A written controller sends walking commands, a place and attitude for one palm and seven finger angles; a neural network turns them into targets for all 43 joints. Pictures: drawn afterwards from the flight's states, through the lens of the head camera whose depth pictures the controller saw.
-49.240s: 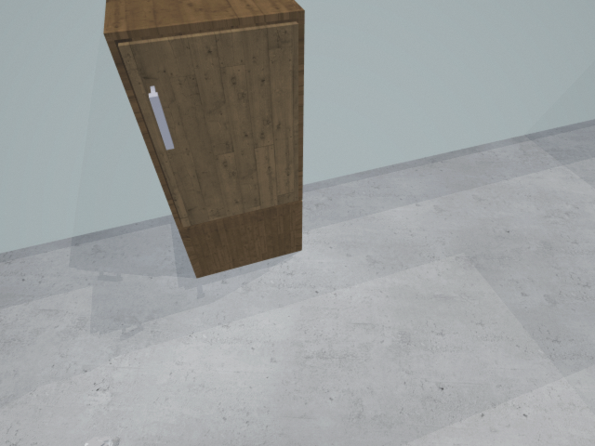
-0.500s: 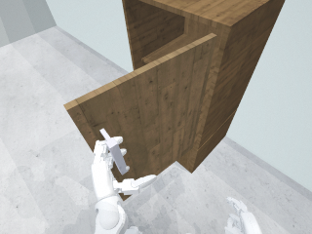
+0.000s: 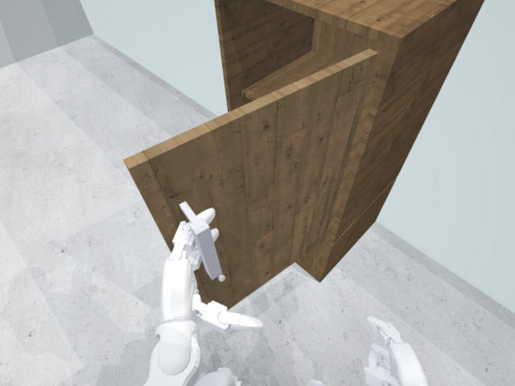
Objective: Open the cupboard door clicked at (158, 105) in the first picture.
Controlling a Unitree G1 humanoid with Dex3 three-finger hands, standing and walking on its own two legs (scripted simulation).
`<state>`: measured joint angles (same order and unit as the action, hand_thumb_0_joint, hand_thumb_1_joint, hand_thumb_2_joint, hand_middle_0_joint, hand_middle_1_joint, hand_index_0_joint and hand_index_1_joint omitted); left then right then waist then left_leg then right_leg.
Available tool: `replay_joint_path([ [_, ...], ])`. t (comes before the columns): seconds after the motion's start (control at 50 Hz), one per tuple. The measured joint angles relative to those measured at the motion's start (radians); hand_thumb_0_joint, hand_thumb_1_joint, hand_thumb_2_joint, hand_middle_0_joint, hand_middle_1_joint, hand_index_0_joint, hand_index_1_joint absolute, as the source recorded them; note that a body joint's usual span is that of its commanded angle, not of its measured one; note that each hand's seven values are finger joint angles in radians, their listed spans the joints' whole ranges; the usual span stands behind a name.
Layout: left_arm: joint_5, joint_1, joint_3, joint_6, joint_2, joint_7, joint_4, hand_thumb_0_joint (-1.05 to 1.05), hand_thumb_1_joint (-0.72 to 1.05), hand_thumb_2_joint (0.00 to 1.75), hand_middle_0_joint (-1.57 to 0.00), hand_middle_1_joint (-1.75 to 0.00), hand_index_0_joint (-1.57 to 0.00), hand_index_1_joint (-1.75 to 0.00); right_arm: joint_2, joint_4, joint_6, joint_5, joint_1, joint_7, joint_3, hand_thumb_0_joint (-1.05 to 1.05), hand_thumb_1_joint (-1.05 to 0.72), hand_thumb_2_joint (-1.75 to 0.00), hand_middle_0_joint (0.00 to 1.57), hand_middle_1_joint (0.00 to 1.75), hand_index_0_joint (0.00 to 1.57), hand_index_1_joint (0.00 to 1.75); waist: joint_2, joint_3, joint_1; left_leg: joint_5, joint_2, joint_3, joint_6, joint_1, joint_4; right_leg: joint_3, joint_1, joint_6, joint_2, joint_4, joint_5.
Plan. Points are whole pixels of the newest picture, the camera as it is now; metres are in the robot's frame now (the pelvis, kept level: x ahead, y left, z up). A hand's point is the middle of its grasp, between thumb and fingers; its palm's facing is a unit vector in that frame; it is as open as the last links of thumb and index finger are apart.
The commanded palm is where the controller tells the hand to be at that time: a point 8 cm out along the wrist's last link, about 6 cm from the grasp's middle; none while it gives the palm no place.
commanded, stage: slide the hand sideways off the handle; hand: left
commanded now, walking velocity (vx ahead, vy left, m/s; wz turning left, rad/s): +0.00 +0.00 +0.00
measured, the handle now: (201, 242) +0.32 +0.11 +0.05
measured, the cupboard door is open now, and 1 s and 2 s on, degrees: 81 83 83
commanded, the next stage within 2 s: draw the hand back to the body in 1.10 s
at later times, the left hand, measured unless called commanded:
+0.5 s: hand (199, 312) +0.22 +0.09 +0.06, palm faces -0.10 -0.99 +0.02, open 16.2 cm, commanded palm +0.19 +0.15 +0.06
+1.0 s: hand (164, 336) +0.18 +0.13 +0.05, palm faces -0.03 -1.00 -0.02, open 16.3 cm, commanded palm +0.15 +0.20 +0.06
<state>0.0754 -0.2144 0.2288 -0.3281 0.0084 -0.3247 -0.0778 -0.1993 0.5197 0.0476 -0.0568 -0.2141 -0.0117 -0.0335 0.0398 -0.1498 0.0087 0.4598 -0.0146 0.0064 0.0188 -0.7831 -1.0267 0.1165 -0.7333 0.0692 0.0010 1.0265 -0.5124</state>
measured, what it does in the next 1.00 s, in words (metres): stands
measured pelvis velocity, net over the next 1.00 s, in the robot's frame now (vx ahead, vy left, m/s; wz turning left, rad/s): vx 0.00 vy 0.02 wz -0.03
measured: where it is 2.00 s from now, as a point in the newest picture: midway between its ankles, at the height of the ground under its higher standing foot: outside the picture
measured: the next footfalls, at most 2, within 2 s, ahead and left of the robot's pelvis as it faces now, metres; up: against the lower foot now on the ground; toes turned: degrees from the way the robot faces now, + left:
none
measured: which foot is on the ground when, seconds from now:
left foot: down 0.00-1.00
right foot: down 0.00-1.00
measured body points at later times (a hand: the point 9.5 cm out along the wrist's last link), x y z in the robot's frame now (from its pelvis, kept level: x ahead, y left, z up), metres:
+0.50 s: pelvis +0.00 +0.03 -0.01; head +0.04 +0.02 +0.44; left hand +0.22 +0.15 +0.06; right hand +0.17 -0.19 -0.09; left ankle +0.03 +0.11 -0.67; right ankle +0.00 -0.08 -0.67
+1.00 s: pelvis +0.00 +0.02 -0.02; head +0.05 +0.01 +0.43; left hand +0.18 +0.19 +0.06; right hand +0.19 -0.20 -0.09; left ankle +0.03 +0.11 -0.67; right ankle +0.00 -0.08 -0.67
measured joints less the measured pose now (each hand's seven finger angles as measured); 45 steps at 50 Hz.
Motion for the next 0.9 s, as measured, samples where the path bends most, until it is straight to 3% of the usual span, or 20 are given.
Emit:
replay_joint_path([
  [0.06,-0.075,-0.009,-0.005,-0.012,-0.084,0.215,0.026,-0.01,-0.49,0.30,-0.26,-0.45,-0.21,-0.47,-0.016,-0.021,0.006,0.025,-0.011,0.008,0.002,0.01,-0.91,-0.90,0.20,0.29,0.21,0.30,0.011,0.011,0.002,0.005,-0.001,0.000,0.007,-0.003,-0.014,0.000,0.001,-0.006,-0.002,0.008,-0.001],
  [0.12,-0.154,-0.036,0.000,0.000,-0.094,0.312,0.058,-0.01,-0.50,0.30,-0.21,-0.39,-0.16,-0.41,-0.028,-0.043,0.017,0.046,-0.022,0.015,0.004,0.01,-0.91,-0.90,0.20,0.29,0.21,0.30,0.022,0.019,-0.002,0.007,0.000,0.008,0.015,0.005,-0.016,-0.008,0.009,-0.015,0.000,0.003,0.003],
  [0.18,-0.163,-0.084,0.008,0.007,-0.064,0.305,0.102,-0.01,-0.50,0.30,-0.18,-0.35,-0.15,-0.36,-0.030,-0.068,0.022,0.050,-0.036,0.012,0.006,0.01,-0.91,-0.90,0.20,0.29,0.20,0.30,0.016,0.016,-0.007,0.009,0.001,0.023,0.022,0.006,-0.015,-0.022,0.004,-0.022,-0.001,0.005,0.006],
  [0.26,-0.112,-0.136,0.019,0.001,-0.045,0.251,0.150,-0.01,-0.50,0.30,-0.16,-0.32,-0.16,-0.33,-0.027,-0.098,0.017,0.043,-0.049,0.000,0.008,0.01,-0.91,-0.90,0.20,0.29,0.20,0.30,0.004,0.009,-0.012,0.019,0.001,0.033,0.031,-0.012,-0.036,-0.032,-0.017,-0.029,-0.002,0.025,-0.001],
  [0.34,-0.085,-0.168,0.021,-0.002,-0.061,0.236,0.186,-0.01,-0.50,0.30,-0.15,-0.31,-0.17,-0.32,-0.021,-0.113,0.006,0.041,-0.050,-0.006,0.005,0.01,-0.91,-0.90,0.20,0.29,0.20,0.30,-0.001,0.009,-0.014,0.032,0.003,0.035,0.036,-0.031,-0.064,-0.034,-0.034,-0.033,-0.001,0.048,-0.009],
  [0.74,-0.113,-0.341,-0.009,-0.005,-0.105,0.283,0.337,-0.01,-0.50,0.30,-0.17,-0.31,-0.19,-0.32,-0.014,-0.151,0.007,0.047,-0.061,0.000,-0.006,0.01,-0.91,-0.90,0.20,0.29,0.21,0.30,0.012,0.002,-0.003,0.058,0.003,0.034,0.044,-0.060,-0.101,-0.033,-0.056,-0.042,-0.001,0.073,-0.028],
  [0.9,-0.147,-0.406,-0.065,-0.015,-0.131,0.329,0.377,-0.01,-0.50,0.30,-0.15,-0.30,-0.18,-0.31,-0.021,-0.155,0.008,0.053,-0.056,0.012,0.007,0.01,-0.91,-0.90,0.20,0.29,0.21,0.30,0.011,-0.003,0.005,0.067,0.007,0.024,0.036,-0.075,-0.119,-0.024,-0.068,-0.034,0.003,0.089,-0.039],
])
